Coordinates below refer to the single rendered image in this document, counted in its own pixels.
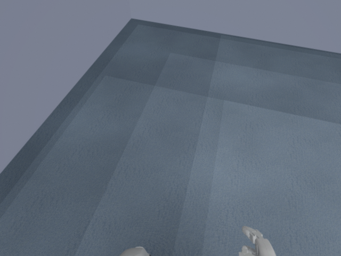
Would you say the robot right hand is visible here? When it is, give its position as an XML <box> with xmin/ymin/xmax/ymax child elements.
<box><xmin>239</xmin><ymin>226</ymin><xmax>276</xmax><ymax>256</ymax></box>

